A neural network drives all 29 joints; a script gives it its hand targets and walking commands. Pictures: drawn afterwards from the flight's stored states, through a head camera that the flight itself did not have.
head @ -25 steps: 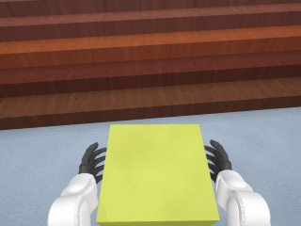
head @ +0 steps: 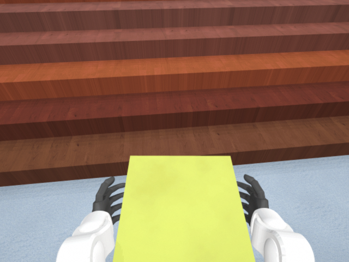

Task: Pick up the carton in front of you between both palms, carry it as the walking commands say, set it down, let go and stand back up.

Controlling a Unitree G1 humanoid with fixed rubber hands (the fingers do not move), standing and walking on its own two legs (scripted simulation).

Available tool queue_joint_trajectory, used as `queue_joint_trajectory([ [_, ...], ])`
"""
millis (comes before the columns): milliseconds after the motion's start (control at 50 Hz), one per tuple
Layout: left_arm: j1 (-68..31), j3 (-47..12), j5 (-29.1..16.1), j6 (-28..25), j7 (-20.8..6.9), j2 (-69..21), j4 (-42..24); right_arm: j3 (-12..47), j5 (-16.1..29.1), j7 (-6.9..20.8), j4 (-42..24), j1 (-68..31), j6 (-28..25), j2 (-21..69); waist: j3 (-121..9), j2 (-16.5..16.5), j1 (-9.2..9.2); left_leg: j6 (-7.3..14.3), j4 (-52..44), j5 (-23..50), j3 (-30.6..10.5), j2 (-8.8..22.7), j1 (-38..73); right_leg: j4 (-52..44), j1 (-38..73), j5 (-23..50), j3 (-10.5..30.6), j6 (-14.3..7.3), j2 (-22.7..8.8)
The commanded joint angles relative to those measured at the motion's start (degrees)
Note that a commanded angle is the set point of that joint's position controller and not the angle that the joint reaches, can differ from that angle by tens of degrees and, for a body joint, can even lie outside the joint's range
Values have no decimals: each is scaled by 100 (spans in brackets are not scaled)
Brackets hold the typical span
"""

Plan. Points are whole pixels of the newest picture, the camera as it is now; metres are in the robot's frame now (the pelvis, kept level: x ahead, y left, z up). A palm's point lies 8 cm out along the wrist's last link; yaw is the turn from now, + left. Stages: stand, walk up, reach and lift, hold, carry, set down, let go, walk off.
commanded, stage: carry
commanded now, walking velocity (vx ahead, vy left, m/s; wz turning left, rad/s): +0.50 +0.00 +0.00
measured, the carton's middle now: (179, 226) +0.23 -0.01 +0.00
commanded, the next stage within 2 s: none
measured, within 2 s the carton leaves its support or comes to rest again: neither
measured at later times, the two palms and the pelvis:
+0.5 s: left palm (123, 101) +0.56 +0.14 +0.11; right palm (222, 95) +0.58 -0.16 +0.10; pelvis +0.34 -0.03 +0.00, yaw +5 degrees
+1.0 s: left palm (127, 45) +1.00 +0.18 +0.09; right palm (195, 43) +0.99 -0.13 +0.10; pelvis +0.65 +0.02 -0.01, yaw +2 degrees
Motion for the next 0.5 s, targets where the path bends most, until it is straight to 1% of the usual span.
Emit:
queue_joint_trajectory([
  [0,-1718,-3153,-776,-302,-337,-4178,-518,3526,1184,361,-761,-2160,-169,4374,-992,427,134,163,-2089,-389,-2513,1801,1590,-425,-1109,526,222,-106,-318],
  [20,-1603,-3143,-689,-361,-329,-4259,-431,3561,1197,413,-719,-2108,-202,4394,-936,488,135,128,-2181,-438,-2260,1714,1542,-800,-1053,585,88,-68,-270],
  [60,-1420,-3124,-539,-444,-296,-4340,-341,3562,1206,485,-655,-1986,-249,4326,-796,600,123,153,-2374,-470,-1963,1658,1671,-1517,-1174,821,-151,34,-205],
  [100,-1378,-3156,-485,-482,-255,-4342,-358,3510,1184,510,-630,-1867,-277,4211,-588,668,111,148,-2437,-168,-1699,1580,1930,-2213,-1437,1234,-320,121,-169],
  [160,-1498,-3285,-612,-483,-193,-4209,-595,3377,1118,453,-689,-1701,-284,4012,-332,821,91,91,-2346,548,-1264,1385,2226,-2888,-1600,1730,-545,173,-86],
  [220,-1664,-3407,-859,-421,-130,-3937,-975,3227,1051,312,-885,-1582,-248,3747,-97,862,68,138,-2170,1369,-1024,1327,2561,-3203,-1752,1907,-734,147,-19],
  [280,-1848,-3453,-1130,-319,-59,-3564,-1406,3138,1090,136,-1236,-1628,-172,3441,158,873,54,157,-2016,2044,-872,1295,2740,-3576,-1643,1887,-947,1,97],
  [300,-1881,-3430,-1198,-276,-25,-3427,-1507,3107,1103,73,-1340,-1648,-136,3322,166,911,58,134,-1914,2312,-819,1304,2804,-3681,-1462,1924,-990,-72,122],
  [320,-1869,-3383,-1249,-232,13,-3284,-1573,3085,1117,15,-1442,-1666,-93,3193,69,957,87,76,-1641,2921,-701,1280,2854,-3775,-1118,1905,-1075,-150,204],
  [340,-1783,-3308,-1269,-185,57,-3127,-1609,3057,1124,-41,-1554,-1679,-43,3045,-166,1025,132,5,-1171,3655,-548,1248,2890,-3811,-571,1752,-1251,-194,388],
  [360,-1719,-3220,-1274,-140,99,-2999,-1618,3031,1145,-91,-1646,-1706,12,2891,-494,986,231,-120,-315,4256,-219,1120,2746,-4005,289,1597,-1493,-203,655],
  [380,-1676,-3120,-1276,-93,137,-2866,-1620,3023,1169,-137,-1742,-1747,67,2737,-961,702,325,-268,872,3841,-82,910,2101,-4067,1572,1281,-1354,-238,617],
  [400,-1740,-3022,-1250,-47,171,-2719,-1646,3077,1243,-165,-1905,-1910,138,2567,-1593,-270,437,-503,2602,2318,-242,551,484,-4297,3127,218,777,-774,-784],
  [420,-1758,-2961,-1306,-16,187,-2700,-1557,3077,1297,-168,-2037,-2017,202,2470,-1826,-1739,513,-651,4193,-752,-597,-345,-1097,-5288,3911,315,3283,-1445,-1845],
  [440,-1915,-2976,-1385,30,166,-2797,-1694,3129,1354,-183,-1954,-2183,228,2635,-1572,-1311,428,-489,5114,-1403,-1301,-76,-1682,-5337,3782,1428,2941,-1464,-1941],
  [460,-2139,-3026,-1460,33,150,-2928,-1760,3085,1340,-177,-1885,-2316,231,2772,-1530,-817,394,-335,5250,-1250,-1526,197,-1799,-5107,3462,2160,2321,-1347,-1785],
  [480,-2447,-3079,-1486,18,133,-3048,-1773,3043,1332,-167,-1811,-2474,215,2879,-1365,-213,324,-269,4800,-920,-1608,474,-1605,-5086,2903,2554,1744,-1091,-1656],
])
